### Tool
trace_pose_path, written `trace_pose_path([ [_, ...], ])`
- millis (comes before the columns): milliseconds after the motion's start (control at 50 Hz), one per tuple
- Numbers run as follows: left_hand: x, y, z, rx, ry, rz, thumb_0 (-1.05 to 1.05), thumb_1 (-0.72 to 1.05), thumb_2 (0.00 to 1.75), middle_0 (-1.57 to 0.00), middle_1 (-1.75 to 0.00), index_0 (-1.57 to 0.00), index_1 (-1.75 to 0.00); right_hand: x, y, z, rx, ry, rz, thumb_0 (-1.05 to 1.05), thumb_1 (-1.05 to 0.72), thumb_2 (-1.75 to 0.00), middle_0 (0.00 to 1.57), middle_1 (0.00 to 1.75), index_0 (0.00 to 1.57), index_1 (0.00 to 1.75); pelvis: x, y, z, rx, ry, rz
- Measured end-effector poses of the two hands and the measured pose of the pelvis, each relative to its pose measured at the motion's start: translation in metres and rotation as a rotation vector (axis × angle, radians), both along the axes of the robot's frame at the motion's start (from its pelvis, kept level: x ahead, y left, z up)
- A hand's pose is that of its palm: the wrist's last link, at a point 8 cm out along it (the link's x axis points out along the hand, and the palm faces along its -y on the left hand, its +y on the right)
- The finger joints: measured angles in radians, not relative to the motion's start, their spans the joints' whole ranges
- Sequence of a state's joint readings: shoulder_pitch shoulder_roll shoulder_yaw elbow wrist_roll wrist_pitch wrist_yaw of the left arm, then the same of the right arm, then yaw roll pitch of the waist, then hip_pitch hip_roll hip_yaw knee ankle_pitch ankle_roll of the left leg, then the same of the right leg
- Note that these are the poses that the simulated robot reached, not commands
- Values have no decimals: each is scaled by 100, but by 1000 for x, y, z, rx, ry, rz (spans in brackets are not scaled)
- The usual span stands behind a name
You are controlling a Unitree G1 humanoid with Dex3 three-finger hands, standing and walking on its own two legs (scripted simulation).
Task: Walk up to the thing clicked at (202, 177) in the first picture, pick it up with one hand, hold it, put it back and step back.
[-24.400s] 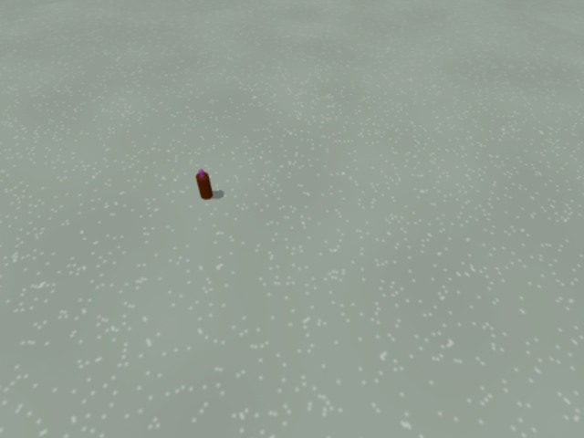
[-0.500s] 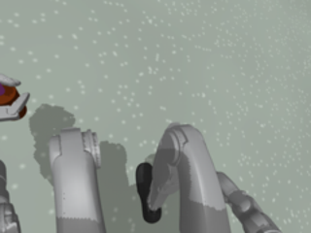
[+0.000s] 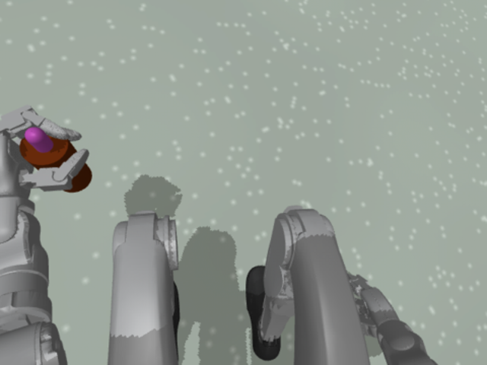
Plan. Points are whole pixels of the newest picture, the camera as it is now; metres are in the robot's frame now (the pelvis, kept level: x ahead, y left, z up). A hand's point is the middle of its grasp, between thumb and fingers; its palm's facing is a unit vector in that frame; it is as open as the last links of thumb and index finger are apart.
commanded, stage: settle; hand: left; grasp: from the side
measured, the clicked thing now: (56, 158) +0.40 +0.29 -0.07
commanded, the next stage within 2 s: lift in 0.64 s
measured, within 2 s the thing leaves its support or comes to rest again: neither
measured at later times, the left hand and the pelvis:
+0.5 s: hand (49, 141) +0.40 +0.27 +0.00, palm faces +0.21 -0.98 -0.03, open 6.3 cm; pelvis +0.00 +0.00 +0.03, yaw +2 degrees
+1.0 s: hand (44, 128) +0.40 +0.26 +0.04, palm faces +0.18 -0.98 -0.04, open 6.3 cm; pelvis +0.00 +0.00 +0.05, yaw +3 degrees
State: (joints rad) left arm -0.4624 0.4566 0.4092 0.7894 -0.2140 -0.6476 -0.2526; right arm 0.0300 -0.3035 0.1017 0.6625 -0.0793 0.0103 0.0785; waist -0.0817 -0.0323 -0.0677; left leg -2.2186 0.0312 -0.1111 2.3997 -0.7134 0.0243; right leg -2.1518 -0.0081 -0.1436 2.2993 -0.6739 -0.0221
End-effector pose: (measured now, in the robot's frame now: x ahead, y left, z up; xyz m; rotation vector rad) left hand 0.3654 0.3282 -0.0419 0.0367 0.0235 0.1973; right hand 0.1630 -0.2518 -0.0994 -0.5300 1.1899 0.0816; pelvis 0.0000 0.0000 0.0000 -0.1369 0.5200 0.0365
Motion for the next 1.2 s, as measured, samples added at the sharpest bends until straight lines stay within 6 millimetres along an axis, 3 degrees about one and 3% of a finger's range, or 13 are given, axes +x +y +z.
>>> trace_pose_path([
  [260, 4, -4, 27, -2, 3, 6, 1, -3, 96, -85, -95, -108, -111, 10, -5, 13, 15, -48, -41, 1, -88, -88, 20, 30, 20, 30, 3, -2, 17, 22, 33, 13],
  [900, 8, -16, 66, 0, 3, 1, 1, -3, 96, -85, -96, -108, -111, -2, -5, 34, 39, -52, -86, 1, -89, -88, 20, 30, 20, 30, 3, -3, 45, 50, 50, 25],
  [1040, 3, -16, 88, 2, -13, -22, 1, -4, 97, -85, -97, -108, -111, 1, -3, 47, 50, -83, -105, 1, -91, -89, 20, 30, 20, 30, 3, -2, 57, 51, 50, 29],
  [1200, -8, -17, 126, -9, -12, -20, 1, -4, 97, -85, -97, -108, -111, 11, 5, 75, 74, -125, -120, 1, -90, -88, 20, 30, 20, 30, 5, -1, 86, 51, 52, 35],
])
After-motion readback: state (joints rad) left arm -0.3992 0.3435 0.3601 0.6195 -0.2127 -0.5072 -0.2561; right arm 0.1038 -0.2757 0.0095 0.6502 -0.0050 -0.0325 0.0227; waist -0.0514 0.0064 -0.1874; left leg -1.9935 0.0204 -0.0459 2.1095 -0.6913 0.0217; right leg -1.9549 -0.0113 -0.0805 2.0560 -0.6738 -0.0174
